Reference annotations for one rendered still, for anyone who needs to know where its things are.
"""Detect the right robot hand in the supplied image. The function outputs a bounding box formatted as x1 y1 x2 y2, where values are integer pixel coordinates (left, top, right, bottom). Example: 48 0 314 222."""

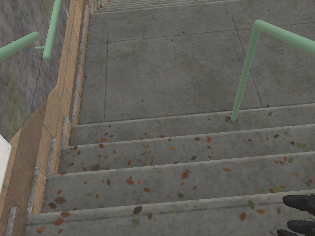
277 194 315 236

